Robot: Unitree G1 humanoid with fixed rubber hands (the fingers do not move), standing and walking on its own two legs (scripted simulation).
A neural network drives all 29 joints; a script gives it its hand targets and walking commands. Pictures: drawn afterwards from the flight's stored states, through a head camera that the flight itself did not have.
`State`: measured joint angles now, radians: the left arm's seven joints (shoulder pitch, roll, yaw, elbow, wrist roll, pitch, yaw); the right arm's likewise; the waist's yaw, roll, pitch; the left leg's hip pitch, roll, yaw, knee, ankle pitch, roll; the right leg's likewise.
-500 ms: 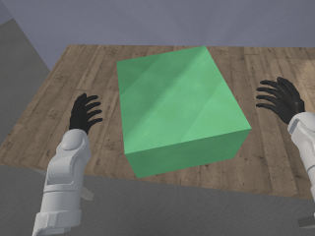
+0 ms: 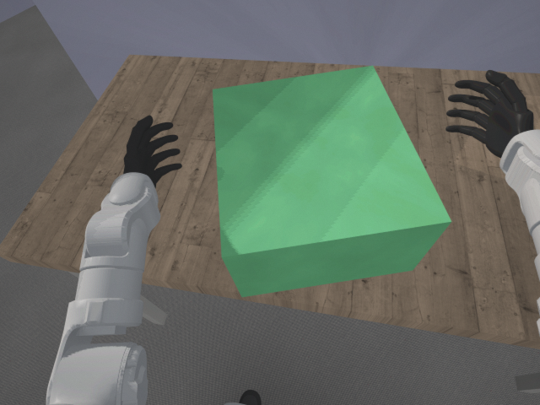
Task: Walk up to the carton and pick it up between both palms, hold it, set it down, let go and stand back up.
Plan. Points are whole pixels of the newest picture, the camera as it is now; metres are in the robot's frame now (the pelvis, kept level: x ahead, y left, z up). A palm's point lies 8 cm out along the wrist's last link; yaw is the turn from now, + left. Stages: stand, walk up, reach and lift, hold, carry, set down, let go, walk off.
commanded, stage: reach and lift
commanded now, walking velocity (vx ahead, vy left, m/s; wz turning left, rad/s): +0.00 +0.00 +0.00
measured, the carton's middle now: (309, 177) +0.46 +0.04 +0.01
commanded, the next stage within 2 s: none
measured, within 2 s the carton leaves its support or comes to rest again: neither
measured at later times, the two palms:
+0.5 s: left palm (167, 193) +0.37 +0.26 +0.05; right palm (468, 159) +0.48 -0.19 +0.06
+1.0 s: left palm (178, 198) +0.37 +0.24 +0.03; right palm (455, 165) +0.48 -0.18 +0.05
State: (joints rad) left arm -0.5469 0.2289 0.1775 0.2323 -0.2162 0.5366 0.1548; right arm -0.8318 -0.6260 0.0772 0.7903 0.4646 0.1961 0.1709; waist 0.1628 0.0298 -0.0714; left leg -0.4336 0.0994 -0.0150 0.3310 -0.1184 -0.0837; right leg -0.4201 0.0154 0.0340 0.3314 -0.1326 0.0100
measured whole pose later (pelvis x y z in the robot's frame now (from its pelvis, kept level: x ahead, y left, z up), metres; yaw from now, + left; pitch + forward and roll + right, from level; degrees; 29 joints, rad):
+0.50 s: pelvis +0.00 +0.00 -0.01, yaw +0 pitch +19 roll -1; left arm -0.59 0.17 0.11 0.59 -0.18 0.19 0.13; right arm -0.87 -0.55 0.13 1.06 0.40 -0.05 0.16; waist 0.18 0.05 -0.13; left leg -0.59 0.10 -0.03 0.41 -0.14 -0.08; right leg -0.56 0.02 0.02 0.37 -0.14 0.02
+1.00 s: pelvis -0.02 -0.01 -0.02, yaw -1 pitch +26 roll -1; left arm -0.76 0.17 0.06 0.95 -0.26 -0.07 0.15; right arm -0.99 -0.50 0.22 1.26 0.44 -0.17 0.13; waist 0.24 0.02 -0.25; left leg -0.79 0.12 -0.02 0.48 -0.13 -0.09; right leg -0.79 0.04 0.04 0.48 -0.14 0.00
